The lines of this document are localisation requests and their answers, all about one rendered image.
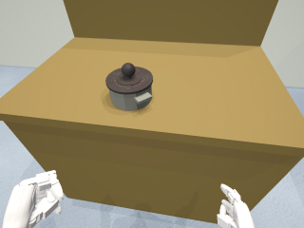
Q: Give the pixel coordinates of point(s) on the pot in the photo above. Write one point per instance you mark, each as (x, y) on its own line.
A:
(131, 102)

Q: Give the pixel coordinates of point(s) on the knob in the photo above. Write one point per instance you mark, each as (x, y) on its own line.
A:
(128, 70)

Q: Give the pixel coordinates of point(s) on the table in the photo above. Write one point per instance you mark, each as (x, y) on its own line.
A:
(219, 112)

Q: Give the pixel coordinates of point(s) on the left robot hand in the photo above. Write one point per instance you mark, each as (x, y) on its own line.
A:
(42, 193)

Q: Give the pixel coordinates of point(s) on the lid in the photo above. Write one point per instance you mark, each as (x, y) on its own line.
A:
(139, 82)

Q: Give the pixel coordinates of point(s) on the right robot hand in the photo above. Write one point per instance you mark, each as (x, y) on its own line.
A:
(239, 213)

